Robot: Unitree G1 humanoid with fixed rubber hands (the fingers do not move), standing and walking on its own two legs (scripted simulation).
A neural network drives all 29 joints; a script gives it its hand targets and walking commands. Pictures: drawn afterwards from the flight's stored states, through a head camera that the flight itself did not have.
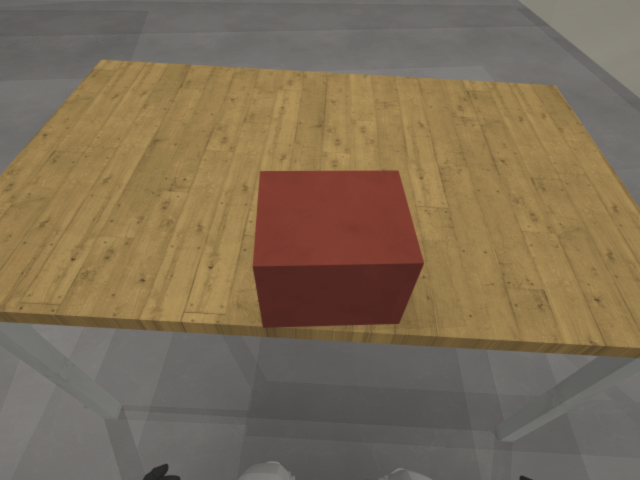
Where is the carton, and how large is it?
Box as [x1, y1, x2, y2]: [253, 170, 423, 327]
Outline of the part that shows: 398,170 260,171 253,270 263,327 377,324 399,322 423,264 423,261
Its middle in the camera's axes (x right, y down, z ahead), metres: +0.02 +0.01 +0.56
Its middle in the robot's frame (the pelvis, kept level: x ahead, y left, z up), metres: +0.43 +0.01 +0.03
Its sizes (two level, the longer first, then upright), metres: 0.203 0.170 0.153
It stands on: a table, 0.70 m high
